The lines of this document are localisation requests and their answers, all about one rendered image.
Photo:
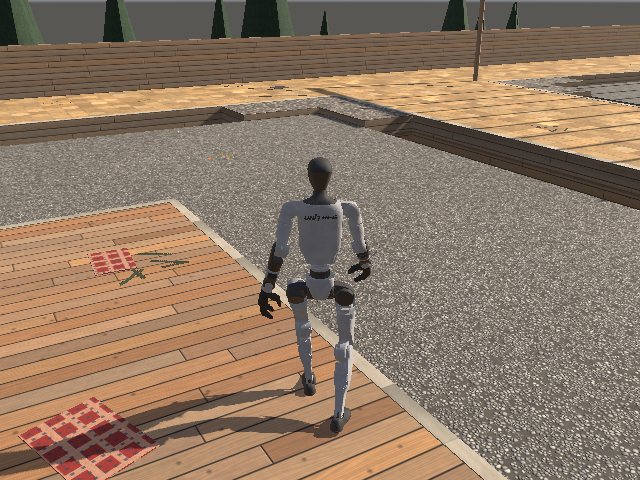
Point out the robot right thigh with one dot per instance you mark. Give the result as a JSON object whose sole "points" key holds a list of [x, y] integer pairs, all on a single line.
{"points": [[345, 307]]}

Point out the right robot upper arm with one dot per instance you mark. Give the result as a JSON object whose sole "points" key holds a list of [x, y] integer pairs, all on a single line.
{"points": [[351, 211]]}

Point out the robot right forearm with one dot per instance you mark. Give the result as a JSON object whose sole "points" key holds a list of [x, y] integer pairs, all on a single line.
{"points": [[364, 258]]}

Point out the left robot foot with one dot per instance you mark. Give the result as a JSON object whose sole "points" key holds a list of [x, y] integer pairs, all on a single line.
{"points": [[309, 389]]}

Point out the robot left hand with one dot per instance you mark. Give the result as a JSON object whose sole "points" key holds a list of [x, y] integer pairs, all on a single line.
{"points": [[263, 303]]}

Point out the left robot upper arm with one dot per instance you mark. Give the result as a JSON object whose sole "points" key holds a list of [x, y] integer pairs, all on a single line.
{"points": [[289, 210]]}

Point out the robot left forearm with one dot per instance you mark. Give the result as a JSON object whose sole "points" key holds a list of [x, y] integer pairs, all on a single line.
{"points": [[272, 272]]}

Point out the robot right hand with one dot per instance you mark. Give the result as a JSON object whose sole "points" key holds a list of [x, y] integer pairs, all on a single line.
{"points": [[363, 276]]}

